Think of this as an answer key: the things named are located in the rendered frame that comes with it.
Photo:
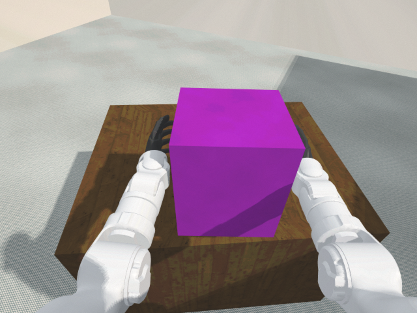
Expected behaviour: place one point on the left robot hand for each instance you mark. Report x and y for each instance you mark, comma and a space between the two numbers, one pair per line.
155, 141

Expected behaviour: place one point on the robot left forearm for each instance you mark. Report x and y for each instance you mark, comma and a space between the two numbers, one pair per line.
133, 221

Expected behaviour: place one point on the robot left upper arm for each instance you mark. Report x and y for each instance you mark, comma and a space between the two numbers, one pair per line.
113, 277

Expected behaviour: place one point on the robot right upper arm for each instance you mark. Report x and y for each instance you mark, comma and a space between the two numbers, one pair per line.
362, 278

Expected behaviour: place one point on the robot right forearm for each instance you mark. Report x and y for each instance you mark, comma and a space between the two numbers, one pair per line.
324, 209

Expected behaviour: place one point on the right robot hand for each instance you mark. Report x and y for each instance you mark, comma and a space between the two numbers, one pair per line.
307, 152

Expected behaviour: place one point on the pedestal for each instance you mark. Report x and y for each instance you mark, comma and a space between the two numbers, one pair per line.
200, 273

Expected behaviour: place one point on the carton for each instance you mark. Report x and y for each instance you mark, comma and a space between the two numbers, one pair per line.
234, 156

